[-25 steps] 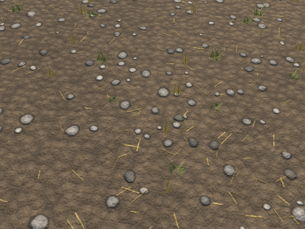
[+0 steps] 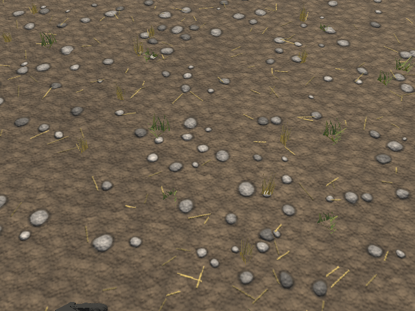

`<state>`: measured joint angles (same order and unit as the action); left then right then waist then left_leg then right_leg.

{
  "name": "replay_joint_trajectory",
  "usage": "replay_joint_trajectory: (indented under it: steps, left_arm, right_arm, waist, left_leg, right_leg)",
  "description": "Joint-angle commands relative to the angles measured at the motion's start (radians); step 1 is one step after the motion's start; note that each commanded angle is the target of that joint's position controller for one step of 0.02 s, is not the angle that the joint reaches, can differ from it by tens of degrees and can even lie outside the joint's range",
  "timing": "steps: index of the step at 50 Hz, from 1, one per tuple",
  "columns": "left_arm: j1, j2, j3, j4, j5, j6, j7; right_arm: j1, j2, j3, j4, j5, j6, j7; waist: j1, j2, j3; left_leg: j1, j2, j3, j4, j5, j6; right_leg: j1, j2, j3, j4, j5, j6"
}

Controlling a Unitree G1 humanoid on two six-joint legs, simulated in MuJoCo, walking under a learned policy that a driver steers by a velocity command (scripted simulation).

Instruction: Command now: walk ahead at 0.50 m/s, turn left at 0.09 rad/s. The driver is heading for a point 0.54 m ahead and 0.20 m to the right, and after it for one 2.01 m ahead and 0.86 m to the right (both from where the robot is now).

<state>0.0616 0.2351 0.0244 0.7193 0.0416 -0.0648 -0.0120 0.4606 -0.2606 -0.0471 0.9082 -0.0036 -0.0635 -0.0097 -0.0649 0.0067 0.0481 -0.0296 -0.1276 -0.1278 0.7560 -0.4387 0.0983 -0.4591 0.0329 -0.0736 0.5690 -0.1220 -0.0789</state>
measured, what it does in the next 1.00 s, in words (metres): walks ahead, turning right: left foot, then right foot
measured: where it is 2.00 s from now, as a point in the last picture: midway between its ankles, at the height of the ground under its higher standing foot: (263, 262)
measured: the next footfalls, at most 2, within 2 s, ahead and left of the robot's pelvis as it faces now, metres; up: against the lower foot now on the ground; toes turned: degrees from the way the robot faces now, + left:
left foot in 0.46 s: +0.41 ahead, +0.09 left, +0.00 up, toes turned -13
right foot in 0.94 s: +0.49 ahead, -0.16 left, +0.00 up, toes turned -29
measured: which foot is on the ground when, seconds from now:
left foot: up 0.00-0.44, down 0.46-0.94, up 0.96-1.00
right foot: down 0.00-0.46, up 0.48-0.92, down 0.94-1.00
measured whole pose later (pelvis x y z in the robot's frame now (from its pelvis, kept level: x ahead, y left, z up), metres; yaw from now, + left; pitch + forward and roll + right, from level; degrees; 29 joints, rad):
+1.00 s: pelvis +0.42 -0.05 +0.00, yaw -30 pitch +1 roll +1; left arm 0.13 0.26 0.05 0.67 0.02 0.00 -0.03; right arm 0.27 -0.26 -0.05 0.78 -0.02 0.00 -0.02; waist -0.03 0.01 0.08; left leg -0.33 0.05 0.11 1.05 -0.57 -0.02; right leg -0.45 0.06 -0.03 0.62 -0.17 -0.13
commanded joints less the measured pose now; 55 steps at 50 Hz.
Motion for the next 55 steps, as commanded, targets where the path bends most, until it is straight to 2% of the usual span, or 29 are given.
replay_joint_trajectory:
  steps: [1,2,4,8,13,18,20,22,23,24,25,26,27,28,30,32,35,39,43,45,46,47,48,49,50,51,52,53,55]
  left_arm:
    - [0.274,0.184,0.068,0.035,-0.027,0.009,0.002]
    - [0.214,0.126,0.053,0.03,-0.03,0.007,-0.004]
    - [0.206,0.092,0.039,0.057,-0.029,-0.002,-0.004]
    - [0.275,0.128,0.049,0.101,-0.041,-0.023,-0.008]
    - [0.355,0.147,0.06,0.123,-0.046,-0.014,-0.004]
    - [0.421,0.169,0.069,0.127,-0.032,-0.004,0.004]
    - [0.395,0.184,0.076,0.112,-0.026,0.001,0.01]
    - [0.348,0.198,0.082,0.094,-0.028,0.001,0.011]
    - [0.344,0.172,0.076,0.086,-0.038,-0.004,0.005]
    - [0.343,0.092,0.055,0.04,-0.061,-0.01,0.003]
    - [0.427,0.079,0.051,0.014,-0.064,-0.001,0.006]
    - [0.411,0.138,0.061,0.052,-0.034,0.02,0.012]
    - [0.354,0.131,0.062,0.053,-0.025,0.024,0.001]
    - [0.327,0.109,0.059,0.048,-0.023,0.028,-0.009]
    - [0.318,0.104,0.062,0.047,-0.006,0.053,-0.019]
    - [0.307,0.097,0.064,0.033,-0.008,0.068,-0.022]
    - [0.224,0.083,0.057,-0.007,-0.009,0.079,-0.033]
    - [0.115,0.053,0.035,-0.055,-0.01,0.08,-0.053]
    - [0.082,0.084,0.041,-0.087,-0.002,0.077,-0.054]
    - [0.137,0.105,0.052,-0.084,0.007,0.067,-0.046]
    - [0.226,0.112,0.059,-0.057,0.017,0.053,-0.034]
    - [0.3,0.201,0.082,-0.053,0.024,0.039,-0.017]
    - [0.285,0.337,0.115,-0.082,-0.006,0.049,-0.007]
    - [0.337,0.293,0.116,-0.076,-0.062,0.064,-0.004]
    - [0.283,0.252,0.102,-0.074,-0.056,0.075,0.005]
    - [0.22,0.195,0.085,-0.074,-0.046,0.085,0.011]
    - [0.164,0.162,0.074,-0.083,-0.045,0.09,0.017]
    - [0.137,0.145,0.069,-0.089,-0.041,0.091,0.019]
    - [0.146,0.167,0.074,-0.085,-0.031,0.084,0.011]
  right_arm:
    - [0.029,-0.119,-0.021,-0.078,-0.018,-0.015,0.001]
    - [-0.049,-0.109,-0.015,-0.095,-0.029,-0.017,0.01]
    - [-0.092,-0.086,-0.01,-0.115,-0.044,-0.005,0.024]
    - [-0.124,-0.049,0.005,-0.131,-0.049,0.011,0.037]
    - [-0.366,-0.033,0.023,-0.212,-0.038,0.012,0.04]
    - [-0.495,-0.046,0.027,-0.262,-0.022,0.001,0.033]
    - [-0.469,-0.066,0.021,-0.264,-0.019,-0.008,0.028]
    - [-0.329,-0.094,0.007,-0.225,-0.02,-0.023,0.016]
    - [-0.215,-0.142,-0.01,-0.199,-0.037,-0.038,0.002]
    - [-0.067,-0.23,-0.03,-0.2,-0.063,-0.04,-0.016]
    - [-0.079,-0.281,-0.047,-0.191,-0.057,-0.019,-0.013]
    - [-0.134,-0.182,-0.03,-0.202,-0.046,-0.01,-0.008]
    - [-0.188,-0.106,-0.011,-0.211,-0.036,-0.011,-0.004]
    - [-0.218,-0.08,-0.004,-0.209,-0.036,-0.015,-0.001]
    - [-0.219,-0.068,0.001,-0.193,-0.026,-0.03,-0.004]
    - [-0.194,-0.079,-0.003,-0.18,-0.015,-0.045,0.0]
    - [-0.187,-0.096,-0.011,-0.169,-0.007,-0.038,-0.005]
    - [-0.192,-0.11,-0.016,-0.161,-0.007,-0.015,-0.01]
    - [-0.163,-0.153,-0.035,-0.15,-0.003,0.003,-0.012]
    - [-0.163,-0.167,-0.043,-0.15,0.002,0.019,-0.019]
    - [-0.162,-0.163,-0.042,-0.15,0.006,0.028,-0.019]
    - [-0.105,-0.147,-0.037,-0.167,-0.001,0.032,-0.016]
    - [-0.049,-0.064,-0.016,-0.225,-0.003,0.047,-0.008]
    - [-0.094,-0.104,-0.022,-0.207,-0.035,0.069,-0.012]
    - [-0.151,-0.099,-0.021,-0.222,-0.022,0.076,-0.011]
    - [-0.192,-0.097,-0.019,-0.222,-0.02,0.073,-0.014]
    - [-0.202,-0.104,-0.022,-0.224,-0.028,0.076,-0.016]
    - [-0.173,-0.109,-0.023,-0.215,-0.037,0.085,-0.014]
    - [-0.149,-0.096,-0.021,-0.206,-0.035,0.101,-0.011]
  waist:
    - [0.097,-0.092,-0.175]
    - [0.087,-0.023,-0.084]
    - [0.048,-0.05,-0.015]
    - [0.032,-0.072,-0.028]
    - [0.091,-0.074,0.007]
    - [0.136,-0.084,-0.019]
    - [0.111,-0.096,-0.03]
    - [0.04,-0.079,-0.076]
    - [-0.008,-0.011,-0.153]
    - [-0.062,0.129,-0.31]
    - [0.0,0.303,-0.333]
    - [0.024,0.134,-0.208]
    - [0.032,0.048,-0.109]
    - [0.049,0.053,-0.066]
    - [0.077,0.101,-0.029]
    - [0.095,0.092,-0.064]
    - [0.094,0.11,-0.063]
    - [0.071,0.123,-0.05]
    - [0.054,0.125,-0.067]
    - [0.073,0.108,-0.102]
    - [0.117,0.045,-0.155]
    - [0.142,-0.102,-0.234]
    - [0.084,-0.281,-0.315]
    - [0.145,-0.109,-0.381]
    - [0.125,-0.102,-0.262]
    - [0.098,-0.058,-0.145]
    - [0.067,-0.073,-0.097]
    - [0.047,-0.092,-0.102]
    - [0.039,-0.071,-0.145]
  left_leg:
    - [-0.549,0.058,-0.005,0.59,0.02,-0.015]
    - [-0.556,0.102,0.014,0.533,0.08,-0.016]
    - [-0.517,0.161,0.05,0.424,0.117,-0.029]
    - [-0.509,0.186,0.102,0.29,0.167,-0.081]
    - [-0.547,0.187,0.133,0.003,0.356,-0.133]
    - [-0.507,0.146,0.128,-0.138,0.375,-0.136]
    - [-0.426,0.133,0.111,-0.198,0.315,-0.12]
    - [-0.212,0.105,0.12,-0.304,0.283,-0.092]
    - [-0.024,0.182,0.052,-0.347,0.266,-0.058]
    - [0.219,0.444,-0.216,-0.391,0.066,0.005]
    - [0.283,0.591,-0.574,-0.493,-0.001,0.093]
    - [0.172,0.555,-0.521,-0.489,-0.088,0.095]
    - [0.06,0.498,-0.373,-0.509,-0.025,0.075]
    - [-0.012,0.451,-0.248,-0.54,0.104,0.054]
    - [-0.082,0.4,-0.071,-0.535,0.491,0.04]
    - [-0.072,0.397,0.033,-0.49,0.859,0.053]
    - [-0.062,0.39,0.142,-0.487,0.96,0.061]
    - [-0.107,0.354,0.268,-0.469,0.893,0.044]
    - [-0.048,0.388,0.287,-0.357,0.921,0.022]
    - [-0.022,0.388,0.295,-0.194,0.95,0.006]
    - [-0.049,0.351,0.325,-0.019,0.878,-0.024]
    - [-0.23,0.297,0.338,0.241,0.525,-0.078]
    - [-0.536,0.094,0.296,0.535,-0.262,-0.132]
    - [-0.544,0.136,0.112,0.587,-0.237,-0.134]
    - [-0.578,0.153,0.098,0.585,-0.164,-0.134]
    - [-0.587,0.181,0.092,0.511,-0.081,-0.133]
    - [-0.569,0.193,0.088,0.439,-0.025,-0.133]
    - [-0.517,0.187,0.095,0.407,0.008,-0.137]
    - [-0.465,0.159,0.103,0.376,0.028,-0.139]
  right_leg:
    - [0.567,-0.411,0.705,-0.281,-0.151,-0.23]
    - [0.447,-0.362,0.579,-0.31,-0.131,-0.21]
    - [0.312,-0.262,0.427,-0.356,0.012,-0.166]
    - [0.269,-0.204,0.33,-0.396,0.173,-0.18]
    - [0.273,-0.157,0.294,-0.41,0.17,-0.149]
    - [0.361,-0.173,0.341,-0.308,0.277,-0.128]
    - [0.364,-0.186,0.381,-0.257,0.288,-0.107]
    - [0.318,-0.157,0.388,-0.131,0.311,-0.074]
    - [0.247,-0.09,0.342,0.05,0.259,-0.048]
    - [0.079,-0.008,0.232,0.335,-0.017,-0.014]
    - [-0.156,0.079,0.141,0.509,-0.454,-0.006]
    - [-0.214,-0.006,0.164,0.608,-0.391,-0.014]
    - [-0.207,-0.036,0.166,0.602,-0.301,-0.008]
    - [-0.181,-0.063,0.156,0.575,-0.248,0.004]
    - [-0.142,-0.076,0.129,0.565,-0.224,0.036]
    - [-0.131,-0.061,0.114,0.576,-0.202,0.057]
    - [-0.175,-0.063,0.088,0.499,-0.122,0.078]
    - [-0.068,-0.061,0.027,0.239,0.027,0.069]
    - [0.021,-0.03,-0.014,0.09,-0.04,0.025]
    - [0.096,0.002,-0.02,0.006,-0.09,-0.011]
    - [0.213,0.031,-0.02,-0.1,0.008,-0.033]
    - [0.419,-0.138,0.192,-0.124,0.355,-0.084]
    - [0.601,-0.438,0.616,-0.11,0.826,-0.286]
    - [0.583,-0.413,0.605,-0.134,0.739,-0.324]
    - [0.482,-0.374,0.537,-0.163,0.596,-0.311]
    - [0.367,-0.303,0.459,-0.207,0.47,-0.259]
    - [0.301,-0.239,0.415,-0.23,0.385,-0.207]
    - [0.253,-0.201,0.38,-0.239,0.376,-0.185]
    - [0.226,-0.179,0.369,-0.238,0.375,-0.171]
Velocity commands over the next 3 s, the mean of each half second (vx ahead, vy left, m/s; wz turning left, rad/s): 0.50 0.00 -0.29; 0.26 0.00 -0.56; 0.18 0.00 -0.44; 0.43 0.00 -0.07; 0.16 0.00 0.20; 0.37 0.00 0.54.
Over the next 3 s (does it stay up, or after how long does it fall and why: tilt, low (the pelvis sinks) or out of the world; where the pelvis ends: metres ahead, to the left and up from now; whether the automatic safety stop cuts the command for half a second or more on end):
stays up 0.79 -0.39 0.03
